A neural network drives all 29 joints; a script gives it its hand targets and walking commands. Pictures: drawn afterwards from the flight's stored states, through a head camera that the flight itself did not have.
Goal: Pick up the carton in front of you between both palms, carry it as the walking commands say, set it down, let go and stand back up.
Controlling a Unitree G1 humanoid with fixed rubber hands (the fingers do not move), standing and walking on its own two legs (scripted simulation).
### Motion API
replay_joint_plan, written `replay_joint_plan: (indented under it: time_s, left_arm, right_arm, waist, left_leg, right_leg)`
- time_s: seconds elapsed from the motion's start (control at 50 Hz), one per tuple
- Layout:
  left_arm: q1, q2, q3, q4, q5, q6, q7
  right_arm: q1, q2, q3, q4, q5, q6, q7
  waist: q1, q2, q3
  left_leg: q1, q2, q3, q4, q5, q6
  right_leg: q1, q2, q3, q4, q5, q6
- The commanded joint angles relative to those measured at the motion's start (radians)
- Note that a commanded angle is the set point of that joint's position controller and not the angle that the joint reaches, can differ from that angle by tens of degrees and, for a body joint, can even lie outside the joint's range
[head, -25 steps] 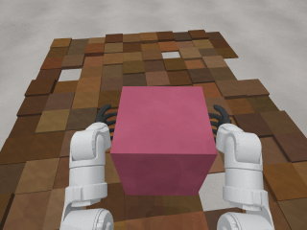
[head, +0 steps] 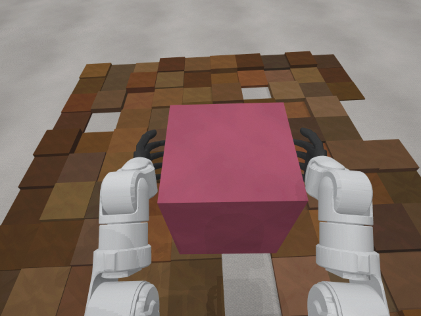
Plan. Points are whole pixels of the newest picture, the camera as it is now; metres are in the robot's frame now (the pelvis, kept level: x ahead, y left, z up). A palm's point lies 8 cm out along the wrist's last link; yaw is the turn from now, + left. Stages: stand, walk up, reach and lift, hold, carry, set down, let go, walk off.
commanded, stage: carry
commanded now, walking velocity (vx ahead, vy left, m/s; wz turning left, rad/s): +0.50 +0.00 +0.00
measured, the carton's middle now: (227, 184) +0.36 +0.00 +0.05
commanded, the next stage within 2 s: none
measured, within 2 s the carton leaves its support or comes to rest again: neither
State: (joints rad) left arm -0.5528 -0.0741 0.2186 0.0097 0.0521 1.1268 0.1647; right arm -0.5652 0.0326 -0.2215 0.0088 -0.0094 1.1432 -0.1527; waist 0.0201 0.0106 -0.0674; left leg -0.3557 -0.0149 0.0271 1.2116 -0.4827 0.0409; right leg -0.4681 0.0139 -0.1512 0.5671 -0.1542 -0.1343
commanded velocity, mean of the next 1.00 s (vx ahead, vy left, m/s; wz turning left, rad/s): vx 0.50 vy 0.00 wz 0.00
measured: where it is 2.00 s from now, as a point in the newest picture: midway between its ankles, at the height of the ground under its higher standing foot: (246, 146)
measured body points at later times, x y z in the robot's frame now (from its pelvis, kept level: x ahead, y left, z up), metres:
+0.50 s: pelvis +0.32 +0.02 +0.02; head +0.36 +0.03 +0.46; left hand +0.68 +0.16 +0.09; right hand +0.66 -0.14 +0.10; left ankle +0.37 +0.10 -0.71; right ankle +0.21 -0.08 -0.64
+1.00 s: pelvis +0.62 -0.05 -0.02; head +0.63 -0.08 +0.42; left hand +0.96 +0.11 +0.08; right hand +0.98 -0.19 +0.08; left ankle +0.61 +0.07 -0.61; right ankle +0.60 -0.12 -0.76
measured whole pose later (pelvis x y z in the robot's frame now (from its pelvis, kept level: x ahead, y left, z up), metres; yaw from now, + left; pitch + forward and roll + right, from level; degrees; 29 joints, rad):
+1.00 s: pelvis +0.62 -0.05 -0.02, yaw +0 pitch +5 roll +2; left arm -0.51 -0.08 0.25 0.00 0.03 1.16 0.16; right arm -0.55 0.08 -0.24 0.01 -0.05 1.19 -0.16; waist 0.05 0.02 -0.08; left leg -0.77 0.04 0.06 1.50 -0.48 0.05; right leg -0.33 -0.01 -0.11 0.58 -0.33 -0.08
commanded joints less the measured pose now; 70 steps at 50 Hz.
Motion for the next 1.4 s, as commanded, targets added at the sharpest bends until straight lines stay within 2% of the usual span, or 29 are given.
replay_joint_plan:
  time_s: [0.0,0.14,0.26,0.3,0.32,0.34,0.36,0.38,0.44,0.5,0.58,0.68,0.72,0.74,0.76,0.78,0.8,0.84,0.9,0.98,1.08,1.16,1.18,1.2,1.22,1.24,1.26,1.3,1.38]
  left_arm:
    - [-0.704,-0.899,-0.631,-0.166,-0.340,-0.016,-0.116]
    - [-0.642,-0.921,-0.694,-0.193,-0.358,-0.039,-0.150]
    - [-0.531,-0.820,-0.673,-0.136,-0.318,-0.027,-0.133]
    - [-0.486,-0.805,-0.650,-0.085,-0.291,-0.020,-0.129]
    - [-0.488,-0.798,-0.640,-0.067,-0.278,-0.014,-0.127]
    - [-0.507,-0.805,-0.645,-0.083,-0.280,-0.015,-0.127]
    - [-0.527,-0.857,-0.655,-0.088,-0.287,-0.016,-0.130]
    - [-0.592,-0.880,-0.659,-0.130,-0.311,-0.017,-0.134]
    - [-0.630,-0.935,-0.664,-0.167,-0.312,-0.045,-0.132]
    - [-0.550,-0.922,-0.666,-0.163,-0.267,-0.061,-0.123]
    - [-0.513,-0.849,-0.657,-0.185,-0.229,-0.053,-0.111]
    - [-0.507,-0.742,-0.616,-0.148,-0.221,-0.006,-0.105]
    - [-0.517,-0.719,-0.584,-0.111,-0.228,0.014,-0.104]
    - [-0.500,-0.701,-0.558,-0.073,-0.227,0.025,-0.102]
    - [-0.472,-0.686,-0.530,-0.036,-0.215,0.034,-0.101]
    - [-0.467,-0.672,-0.520,-0.022,-0.217,0.039,-0.098]
    - [-0.500,-0.681,-0.524,-0.032,-0.228,0.040,-0.095]
    - [-0.683,-0.757,-0.560,-0.109,-0.296,0.040,-0.094]
    - [-0.726,-0.880,-0.607,-0.146,-0.362,0.027,-0.124]
    - [-0.665,-0.971,-0.657,-0.170,-0.385,0.005,-0.162]
    - [-0.509,-0.939,-0.707,-0.259,-0.368,0.001,-0.173]
    - [-0.328,-0.902,-0.741,-0.374,-0.352,0.015,-0.169]
    - [-0.285,-0.886,-0.750,-0.408,-0.339,0.021,-0.171]
    - [-0.220,-0.855,-0.746,-0.429,-0.320,0.030,-0.170]
    - [-0.195,-0.855,-0.756,-0.479,-0.310,0.040,-0.170]
    - [-0.170,-0.856,-0.751,-0.538,-0.311,0.056,-0.176]
    - [-0.169,-0.836,-0.742,-0.590,-0.314,0.070,-0.178]
    - [-0.203,-0.863,-0.779,-0.682,-0.336,0.071,-0.186]
    - [-0.104,-0.850,-0.797,-0.710,-0.346,0.093,-0.186]
  right_arm:
    - [-0.632,0.953,0.617,-0.097,0.235,-0.020,0.079]
    - [-0.564,0.955,0.668,-0.151,0.210,-0.059,0.082]
    - [-0.501,0.853,0.661,-0.140,0.189,-0.038,0.078]
    - [-0.457,0.834,0.634,-0.098,0.175,-0.026,0.083]
    - [-0.426,0.827,0.615,-0.066,0.166,-0.023,0.088]
    - [-0.426,0.816,0.603,-0.071,0.165,-0.027,0.091]
    - [-0.449,0.839,0.613,-0.059,0.173,-0.035,0.094]
    - [-0.466,0.896,0.636,-0.066,0.201,-0.047,0.098]
    - [-0.620,1.009,0.709,-0.196,0.284,-0.070,0.121]
    - [-0.617,1.010,0.753,-0.222,0.324,-0.083,0.136]
    - [-0.589,0.949,0.758,-0.227,0.330,-0.077,0.133]
    - [-0.542,0.858,0.693,-0.138,0.286,-0.033,0.113]
    - [-0.560,0.838,0.663,-0.107,0.269,-0.013,0.105]
    - [-0.548,0.826,0.644,-0.081,0.255,-0.002,0.099]
    - [-0.545,0.800,0.621,-0.058,0.243,0.012,0.093]
    - [-0.543,0.799,0.603,-0.049,0.234,0.026,0.086]
    - [-0.556,0.788,0.576,-0.043,0.232,0.033,0.078]
    - [-0.649,0.847,0.563,-0.060,0.226,0.038,0.059]
    - [-0.630,0.930,0.582,-0.048,0.220,0.023,0.065]
    - [-0.568,0.998,0.633,-0.098,0.194,-0.008,0.071]
    - [-0.436,0.965,0.681,-0.208,0.192,-0.025,0.084]
    - [-0.303,0.931,0.730,-0.356,0.215,-0.010,0.101]
    - [-0.250,0.919,0.741,-0.389,0.223,-0.004,0.110]
    - [-0.193,0.907,0.753,-0.419,0.227,0.006,0.120]
    - [-0.153,0.894,0.763,-0.446,0.246,0.015,0.129]
    - [-0.080,0.914,0.788,-0.423,0.245,0.019,0.136]
    - [-0.050,0.976,0.799,-0.444,0.273,0.024,0.143]
    - [-0.148,0.994,0.820,-0.614,0.313,0.029,0.152]
    - [-0.073,0.943,0.813,-0.670,0.308,0.063,0.156]
  waist:
    - [0.007,-0.097,-0.407]
    - [0.026,-0.105,-0.363]
    - [0.048,-0.152,-0.317]
    - [-0.014,-0.163,-0.361]
    - [-0.075,-0.128,-0.430]
    - [-0.094,0.047,-0.536]
    - [-0.082,0.251,-0.590]
    - [-0.096,0.274,-0.582]
    - [-0.079,0.031,-0.435]
    - [-0.072,0.104,-0.427]
    - [-0.079,0.112,-0.366]
    - [-0.079,0.122,-0.296]
    - [-0.032,0.093,-0.297]
    - [0.011,0.019,-0.347]
    - [0.044,-0.098,-0.400]
    - [0.019,-0.296,-0.402]
    - [0.030,-0.328,-0.392]
    - [0.061,-0.215,-0.349]
    - [0.026,-0.113,-0.358]
    - [0.024,-0.125,-0.328]
    - [0.051,-0.124,-0.275]
    - [-0.021,-0.192,-0.377]
    - [-0.081,-0.171,-0.442]
    - [-0.109,-0.073,-0.479]
    - [-0.081,0.073,-0.506]
    - [-0.047,0.313,-0.638]
    - [-0.040,0.245,-0.632]
    - [-0.043,0.092,-0.491]
    - [-0.037,0.064,-0.412]
  left_leg:
    - [-0.339,0.086,-0.056,0.005,0.122,-0.004]
    - [-0.402,0.077,0.039,-0.329,0.281,-0.036]
    - [-0.235,-0.019,0.167,-0.672,0.467,0.001]
    - [0.023,-0.055,0.214,-0.786,0.529,0.025]
    - [0.276,0.004,0.157,-0.781,0.544,0.054]
    - [0.600,0.248,-0.160,-0.685,0.666,0.136]
    - [0.870,0.419,-0.460,-0.709,0.727,0.285]
    - [0.858,0.384,-0.518,-0.739,0.753,0.303]
    - [0.568,0.341,-0.308,-0.855,0.524,0.190]
    - [0.447,0.299,-0.185,-0.904,0.451,0.169]
    - [0.401,0.235,-0.043,-0.888,0.459,0.134]
    - [0.327,0.232,0.001,-0.747,0.433,0.103]
    - [0.303,0.210,0.049,-0.581,0.465,0.084]
    - [0.227,0.165,0.100,-0.392,0.504,0.050]
    - [0.029,0.128,0.123,-0.167,0.312,0.013]
    - [-0.255,0.027,0.110,0.048,-0.108,-0.025]
    - [-0.453,-0.006,0.044,0.229,-0.162,-0.031]
    - [-0.581,0.040,0.016,0.307,-0.073,0.000]
    - [-0.594,0.085,-0.018,0.358,-0.014,0.009]
    - [-0.675,0.106,0.028,0.265,0.096,0.007]
    - [-0.575,0.078,0.115,-0.185,0.264,0.015]
    - [-0.104,-0.062,0.214,-0.584,0.478,0.041]
    - [0.103,-0.068,0.208,-0.713,0.574,0.027]
    - [0.361,-0.027,0.196,-0.809,0.642,0.029]
    - [0.657,0.172,-0.068,-0.691,0.837,0.090]
    - [0.822,0.394,-0.497,-0.747,0.799,0.270]
    - [0.757,0.367,-0.582,-0.770,0.689,0.297]
    - [0.576,0.303,-0.388,-0.794,0.614,0.245]
    - [0.423,0.276,-0.221,-0.886,0.434,0.193]
  right_leg:
    - [0.545,-0.322,0.424,-0.232,0.199,-0.067]
    - [0.613,-0.232,0.220,-0.229,0.433,-0.045]
    - [0.653,-0.167,0.097,-0.146,0.699,0.001]
    - [0.580,-0.151,0.042,0.031,0.811,0.042]
    - [0.441,-0.138,0.020,0.182,0.667,0.086]
    - [0.141,-0.106,0.054,0.410,0.257,0.127]
    - [-0.209,0.025,0.091,0.665,-0.382,0.152]
    - [-0.310,0.021,0.153,0.796,-0.421,0.130]
    - [-0.260,-0.094,0.206,0.540,-0.272,0.117]
    - [-0.144,-0.074,0.139,0.341,-0.190,0.131]
    - [-0.085,-0.070,0.106,0.076,0.065,0.154]
    - [0.022,-0.066,0.068,-0.059,0.177,0.117]
    - [0.130,-0.053,0.011,-0.153,0.182,0.093]
    - [0.320,-0.023,-0.032,-0.163,0.120,0.087]
    - [0.544,-0.088,0.049,-0.104,0.079,0.090]
    - [0.687,-0.320,0.435,-0.083,0.217,0.046]
    - [0.745,-0.409,0.637,-0.153,0.166,-0.019]
    - [0.651,-0.393,0.661,-0.183,0.032,-0.113]
    - [0.556,-0.333,0.489,-0.164,0.076,-0.072]
    - [0.530,-0.288,0.375,-0.203,0.103,-0.063]
    - [0.547,-0.190,0.199,-0.219,0.467,-0.044]
    - [0.587,-0.164,0.054,-0.042,1.016,0.040]
    - [0.570,-0.150,0.017,0.126,1.004,0.079]
    - [0.428,-0.109,0.001,0.352,0.778,0.113]
    - [0.089,-0.042,0.085,0.519,0.081,0.127]
    - [-0.121,0.066,0.122,0.822,-0.338,0.142]
    - [-0.153,0.010,0.198,0.926,-0.303,0.119]
    - [-0.213,-0.039,0.217,0.834,-0.252,0.112]
    - [-0.151,-0.084,0.168,0.497,-0.221,0.129]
